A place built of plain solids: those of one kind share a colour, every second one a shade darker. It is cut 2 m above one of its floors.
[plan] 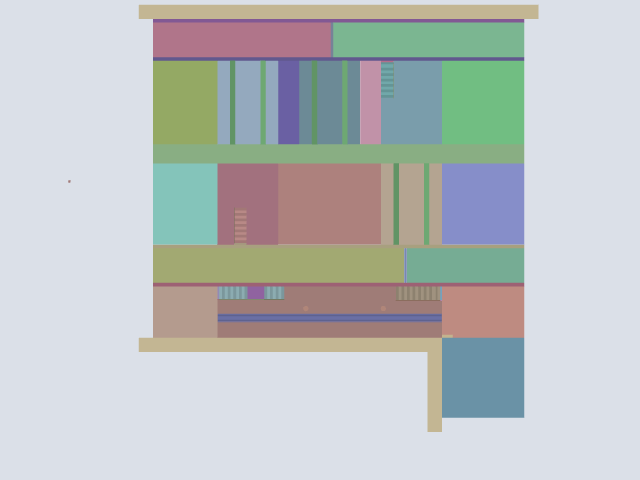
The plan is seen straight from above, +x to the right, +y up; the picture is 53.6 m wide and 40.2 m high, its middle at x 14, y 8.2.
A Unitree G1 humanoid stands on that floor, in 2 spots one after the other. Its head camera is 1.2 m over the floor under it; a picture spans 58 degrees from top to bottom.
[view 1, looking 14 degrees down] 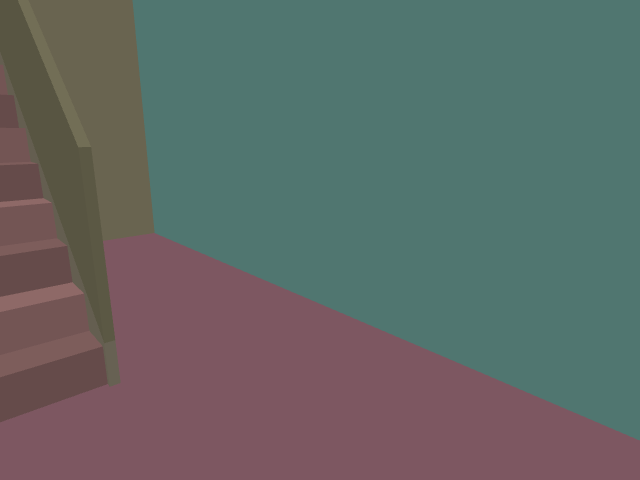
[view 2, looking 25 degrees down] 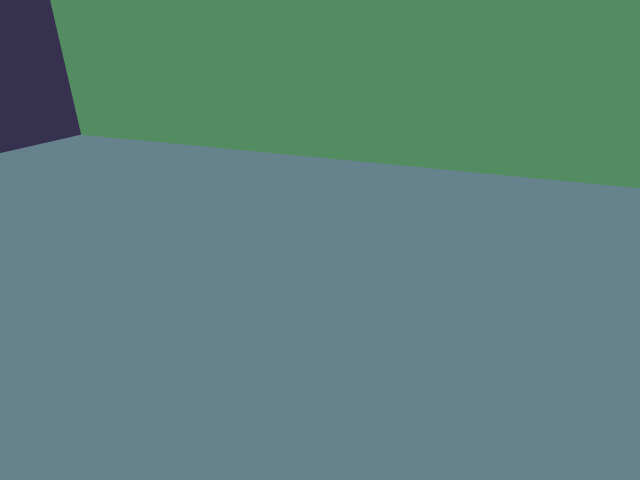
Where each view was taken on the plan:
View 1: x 7.36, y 13.01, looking -132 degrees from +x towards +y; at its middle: floor_hall4a_brick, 3.01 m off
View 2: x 19.79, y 18.00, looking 21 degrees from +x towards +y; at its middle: floor_basinn_gravel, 2.84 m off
